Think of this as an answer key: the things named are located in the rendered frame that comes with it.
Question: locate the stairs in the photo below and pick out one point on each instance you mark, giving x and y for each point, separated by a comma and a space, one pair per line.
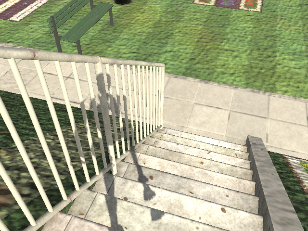
174, 181

